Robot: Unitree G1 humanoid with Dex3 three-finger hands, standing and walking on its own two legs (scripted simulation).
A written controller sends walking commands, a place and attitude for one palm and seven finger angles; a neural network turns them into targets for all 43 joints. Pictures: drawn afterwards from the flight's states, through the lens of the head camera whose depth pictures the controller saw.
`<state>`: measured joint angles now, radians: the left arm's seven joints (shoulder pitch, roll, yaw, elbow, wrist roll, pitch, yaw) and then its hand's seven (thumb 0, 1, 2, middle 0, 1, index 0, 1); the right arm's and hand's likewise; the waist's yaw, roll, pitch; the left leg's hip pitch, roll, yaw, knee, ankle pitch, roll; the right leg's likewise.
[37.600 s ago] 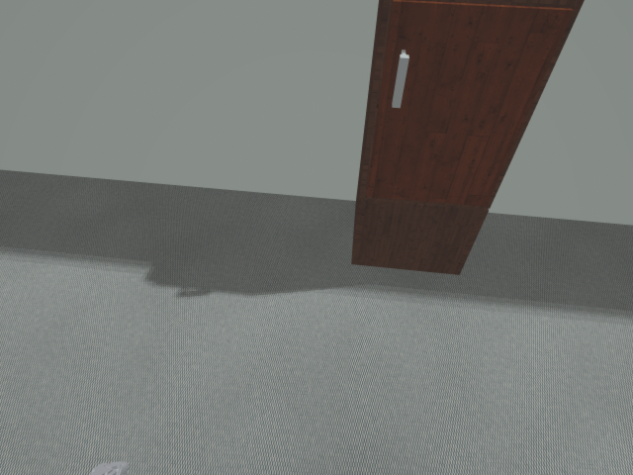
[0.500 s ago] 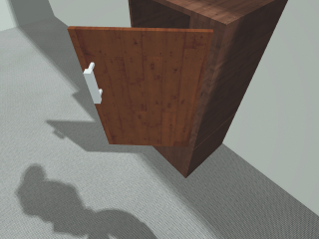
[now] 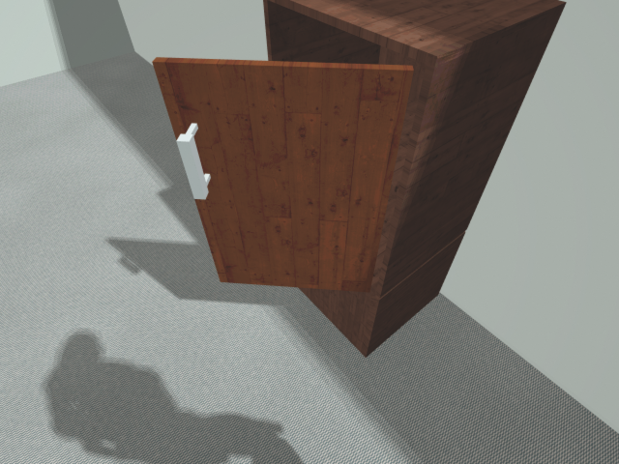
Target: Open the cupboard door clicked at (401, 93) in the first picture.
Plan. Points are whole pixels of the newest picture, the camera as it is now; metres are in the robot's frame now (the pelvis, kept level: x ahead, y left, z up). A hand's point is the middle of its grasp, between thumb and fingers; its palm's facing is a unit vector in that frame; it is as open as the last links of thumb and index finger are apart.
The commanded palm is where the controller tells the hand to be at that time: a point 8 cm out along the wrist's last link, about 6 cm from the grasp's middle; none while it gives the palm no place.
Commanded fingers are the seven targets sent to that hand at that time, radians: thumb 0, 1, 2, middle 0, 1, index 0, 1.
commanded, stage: come to a stop and stand still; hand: left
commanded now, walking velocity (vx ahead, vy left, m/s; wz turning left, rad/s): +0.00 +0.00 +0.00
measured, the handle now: (197, 161) +0.60 +0.24 +0.06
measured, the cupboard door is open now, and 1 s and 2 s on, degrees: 46 46 46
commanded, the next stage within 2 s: look again from close up in 0.48 s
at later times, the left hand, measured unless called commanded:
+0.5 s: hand out of the picture +0.00 +0.22 -0.15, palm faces +0.02 -0.97 -0.24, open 7.4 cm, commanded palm none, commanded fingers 0.00 0.90 0.90 -0.20 -0.30 -0.20 -0.30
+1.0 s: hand out of the picture +0.00 +0.20 -0.16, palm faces +0.00 -0.98 -0.18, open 7.4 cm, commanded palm none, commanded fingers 0.00 0.90 0.90 -0.20 -0.30 -0.20 -0.30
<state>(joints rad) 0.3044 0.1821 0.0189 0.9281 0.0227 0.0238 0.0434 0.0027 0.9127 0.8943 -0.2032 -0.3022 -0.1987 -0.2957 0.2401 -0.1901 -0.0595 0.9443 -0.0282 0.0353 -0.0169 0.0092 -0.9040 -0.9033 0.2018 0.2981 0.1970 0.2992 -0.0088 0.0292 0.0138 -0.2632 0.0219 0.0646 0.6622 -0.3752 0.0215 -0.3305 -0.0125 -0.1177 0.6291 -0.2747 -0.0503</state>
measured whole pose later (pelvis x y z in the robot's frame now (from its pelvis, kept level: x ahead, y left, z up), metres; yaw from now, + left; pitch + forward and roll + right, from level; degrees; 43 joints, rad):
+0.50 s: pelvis -0.02 +0.02 +0.01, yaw +0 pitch -2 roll +0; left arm 0.31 0.22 0.02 1.01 0.02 0.00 0.02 0.01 0.91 0.89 -0.20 -0.30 -0.20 -0.30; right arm 0.32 -0.21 -0.03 1.04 -0.03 0.01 0.00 0.01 -0.90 -0.90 0.20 0.30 0.20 0.30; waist -0.01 -0.01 -0.01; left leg -0.21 -0.02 0.08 0.47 -0.24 0.05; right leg -0.28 -0.03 -0.09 0.44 -0.13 -0.02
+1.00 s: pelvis +0.00 +0.04 +0.02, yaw -1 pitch -2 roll +0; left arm 0.31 0.15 -0.01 1.08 0.02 -0.01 0.04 0.01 0.91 0.89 -0.20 -0.30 -0.20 -0.30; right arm 0.26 -0.15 0.00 1.11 -0.02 -0.01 -0.02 0.01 -0.91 -0.90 0.20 0.30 0.20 0.30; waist 0.00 -0.01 0.01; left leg -0.14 -0.04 0.10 0.41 -0.24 0.06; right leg -0.22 -0.04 -0.07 0.40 -0.14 0.01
